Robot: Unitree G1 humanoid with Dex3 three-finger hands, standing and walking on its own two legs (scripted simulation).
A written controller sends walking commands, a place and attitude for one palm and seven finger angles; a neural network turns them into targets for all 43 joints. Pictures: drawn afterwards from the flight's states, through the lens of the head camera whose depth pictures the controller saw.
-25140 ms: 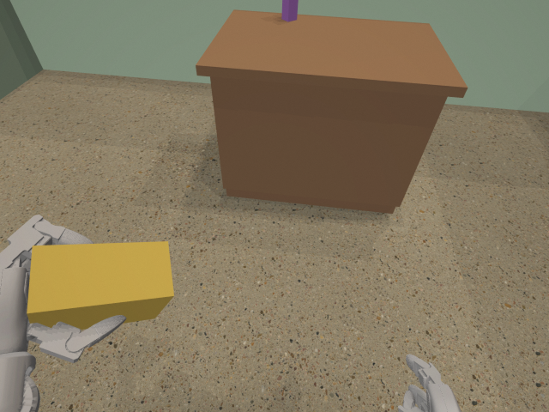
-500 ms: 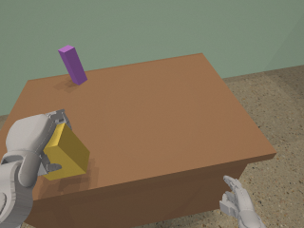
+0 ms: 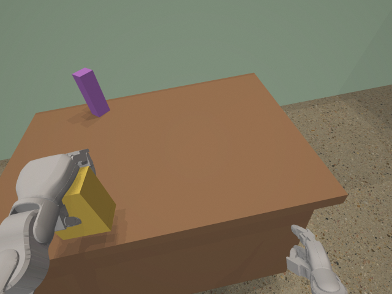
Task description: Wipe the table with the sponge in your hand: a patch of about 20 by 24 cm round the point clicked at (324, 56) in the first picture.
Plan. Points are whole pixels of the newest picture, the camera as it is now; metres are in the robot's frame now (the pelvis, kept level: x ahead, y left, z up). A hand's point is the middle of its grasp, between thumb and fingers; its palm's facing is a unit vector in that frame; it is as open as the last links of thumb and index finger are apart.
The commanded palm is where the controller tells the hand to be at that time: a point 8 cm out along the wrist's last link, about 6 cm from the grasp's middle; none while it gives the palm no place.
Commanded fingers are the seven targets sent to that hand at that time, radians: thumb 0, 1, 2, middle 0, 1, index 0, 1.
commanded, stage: turn the palm down, sponge in hand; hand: left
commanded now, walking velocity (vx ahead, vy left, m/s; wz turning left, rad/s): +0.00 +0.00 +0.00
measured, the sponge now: (81, 210) +0.22 +0.29 +0.08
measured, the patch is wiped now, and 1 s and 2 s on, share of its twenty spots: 0.00 0.00 0.00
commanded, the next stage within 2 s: move the sponge above the wiping area in 0.06 s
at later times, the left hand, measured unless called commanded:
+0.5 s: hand (75, 193) +0.23 +0.28 +0.12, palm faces +0.03 -0.08 -1.00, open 10.7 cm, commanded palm +0.20 +0.27 +0.20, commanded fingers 0.00 0.10 1.30 -1.20 -1.60 -1.20 -1.60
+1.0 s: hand (89, 193) +0.24 +0.27 +0.11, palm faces +0.02 -0.09 -1.00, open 10.7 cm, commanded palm +0.22 +0.27 +0.18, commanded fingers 0.00 0.10 1.30 -1.20 -1.60 -1.20 -1.60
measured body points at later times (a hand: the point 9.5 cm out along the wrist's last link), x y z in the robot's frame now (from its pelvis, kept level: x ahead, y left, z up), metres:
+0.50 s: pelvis +0.00 +0.00 +0.00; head -0.02 -0.05 +0.45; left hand +0.22 +0.28 +0.18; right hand +0.24 -0.19 -0.09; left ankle +0.04 +0.12 -0.74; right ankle +0.01 -0.09 -0.74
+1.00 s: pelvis +0.00 +0.01 +0.00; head -0.01 -0.04 +0.45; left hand +0.24 +0.27 +0.16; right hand +0.25 -0.18 -0.09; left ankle +0.04 +0.12 -0.74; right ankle +0.01 -0.09 -0.74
